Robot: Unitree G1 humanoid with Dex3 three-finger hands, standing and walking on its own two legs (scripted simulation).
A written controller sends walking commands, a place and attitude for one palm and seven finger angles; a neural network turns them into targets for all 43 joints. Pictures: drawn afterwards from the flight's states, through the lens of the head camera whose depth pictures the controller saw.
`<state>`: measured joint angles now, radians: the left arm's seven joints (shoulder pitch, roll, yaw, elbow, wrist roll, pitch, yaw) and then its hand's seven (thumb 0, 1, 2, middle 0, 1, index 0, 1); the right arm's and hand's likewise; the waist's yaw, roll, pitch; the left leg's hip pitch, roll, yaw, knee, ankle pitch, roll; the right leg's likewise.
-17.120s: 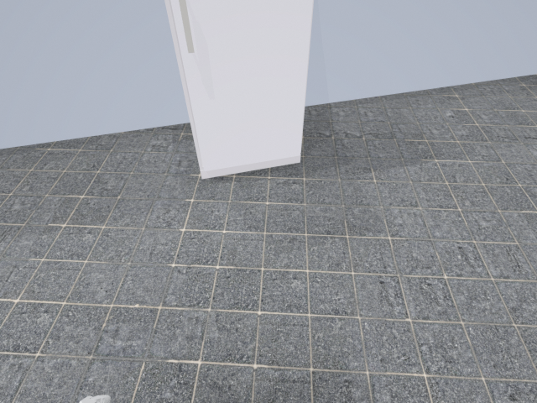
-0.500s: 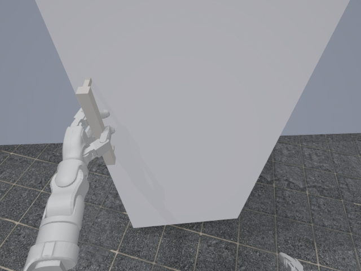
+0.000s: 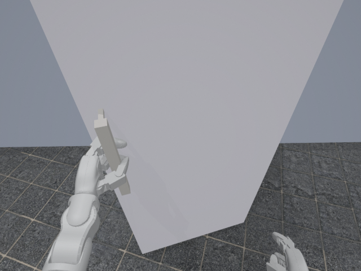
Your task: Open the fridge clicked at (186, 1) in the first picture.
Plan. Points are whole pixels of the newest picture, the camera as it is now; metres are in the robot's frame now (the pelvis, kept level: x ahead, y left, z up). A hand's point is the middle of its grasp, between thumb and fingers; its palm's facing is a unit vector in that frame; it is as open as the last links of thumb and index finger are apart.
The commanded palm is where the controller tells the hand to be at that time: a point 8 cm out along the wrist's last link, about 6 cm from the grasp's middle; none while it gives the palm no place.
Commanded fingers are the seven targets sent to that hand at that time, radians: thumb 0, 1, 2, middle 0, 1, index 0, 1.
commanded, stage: walk backward, drawing the door open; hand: left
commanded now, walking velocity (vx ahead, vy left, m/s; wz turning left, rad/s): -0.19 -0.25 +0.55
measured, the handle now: (114, 156) +0.34 +0.17 +0.09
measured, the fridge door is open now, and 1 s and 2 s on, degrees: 16 43 77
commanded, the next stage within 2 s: stop walking and hold the door back in 1.66 s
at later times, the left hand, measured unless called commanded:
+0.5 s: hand (147, 230) +0.18 +0.07 +0.10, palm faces +0.19 -0.97 -0.16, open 6.4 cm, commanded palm +0.14 +0.11 +0.10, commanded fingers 0.00 0.90 0.90 -0.45 -1.40 -0.45 -1.40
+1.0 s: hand out of the picture +0.12 -0.01 +0.09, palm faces +0.50 -0.86 -0.14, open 6.6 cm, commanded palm +0.06 +0.02 +0.10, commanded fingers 0.00 0.90 0.90 -0.45 -1.40 -0.45 -1.40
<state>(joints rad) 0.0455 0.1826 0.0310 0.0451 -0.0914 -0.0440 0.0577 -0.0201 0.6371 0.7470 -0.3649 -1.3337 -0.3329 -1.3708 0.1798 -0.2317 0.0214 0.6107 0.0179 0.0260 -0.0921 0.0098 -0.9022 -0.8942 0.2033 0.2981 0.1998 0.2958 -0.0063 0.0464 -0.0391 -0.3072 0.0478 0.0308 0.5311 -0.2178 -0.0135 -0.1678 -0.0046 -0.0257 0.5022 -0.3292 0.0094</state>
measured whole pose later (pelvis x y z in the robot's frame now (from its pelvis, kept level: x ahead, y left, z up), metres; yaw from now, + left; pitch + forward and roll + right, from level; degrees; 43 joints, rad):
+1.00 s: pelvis -0.05 -0.23 -0.02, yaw +35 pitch +0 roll +2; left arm 0.20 0.16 -0.11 -0.33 -0.01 -0.02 0.04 -0.03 0.61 0.79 -0.36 -1.30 -0.27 -1.35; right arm 0.18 -0.20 -0.01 0.64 -0.03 -0.13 -0.12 0.01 -0.90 -0.89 0.20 0.30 0.20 0.30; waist -0.03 0.00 0.08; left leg -0.36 0.07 0.13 0.76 -0.35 -0.02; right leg -0.36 -0.06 -0.24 0.70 -0.34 -0.10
